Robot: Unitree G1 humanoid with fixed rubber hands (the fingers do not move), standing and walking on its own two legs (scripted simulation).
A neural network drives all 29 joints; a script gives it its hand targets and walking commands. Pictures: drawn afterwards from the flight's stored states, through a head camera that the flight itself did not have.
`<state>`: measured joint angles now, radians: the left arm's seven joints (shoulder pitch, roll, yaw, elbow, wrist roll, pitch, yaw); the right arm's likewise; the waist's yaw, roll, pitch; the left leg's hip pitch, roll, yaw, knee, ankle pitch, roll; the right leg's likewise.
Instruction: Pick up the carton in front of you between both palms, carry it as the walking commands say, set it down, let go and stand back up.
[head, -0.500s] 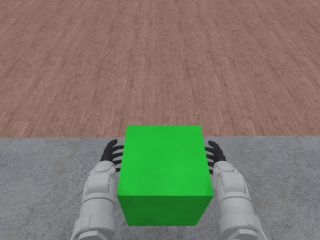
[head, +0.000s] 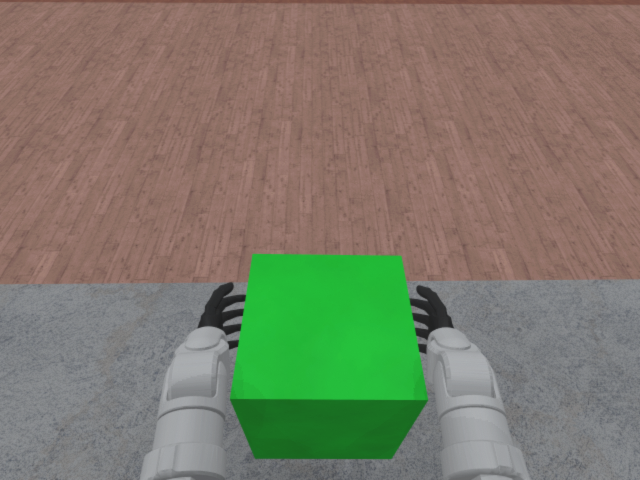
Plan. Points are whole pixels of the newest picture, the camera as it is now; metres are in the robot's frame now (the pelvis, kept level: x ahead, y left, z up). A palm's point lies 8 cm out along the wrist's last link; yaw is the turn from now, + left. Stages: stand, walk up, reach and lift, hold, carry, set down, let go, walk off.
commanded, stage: reach and lift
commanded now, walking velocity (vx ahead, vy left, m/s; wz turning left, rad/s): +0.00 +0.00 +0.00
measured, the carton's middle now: (325, 361) +0.29 +0.00 -0.05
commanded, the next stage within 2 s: hold in 0.22 s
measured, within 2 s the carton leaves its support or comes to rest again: neither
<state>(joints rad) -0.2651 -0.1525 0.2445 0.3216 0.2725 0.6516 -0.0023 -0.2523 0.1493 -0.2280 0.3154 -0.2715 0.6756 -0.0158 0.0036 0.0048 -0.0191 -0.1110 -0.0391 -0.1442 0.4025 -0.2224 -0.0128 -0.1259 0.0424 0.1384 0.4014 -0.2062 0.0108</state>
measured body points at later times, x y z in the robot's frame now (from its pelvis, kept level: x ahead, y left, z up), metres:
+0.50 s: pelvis -0.01 +0.00 +0.00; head -0.06 +0.00 +0.45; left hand +0.29 +0.15 +0.04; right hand +0.29 -0.15 +0.04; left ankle +0.00 +0.13 -0.74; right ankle +0.01 -0.13 -0.74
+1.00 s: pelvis +0.06 +0.01 -0.01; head +0.03 +0.02 +0.44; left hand +0.36 +0.17 +0.07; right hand +0.35 -0.13 +0.07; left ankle +0.00 +0.14 -0.74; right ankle +0.07 -0.09 -0.74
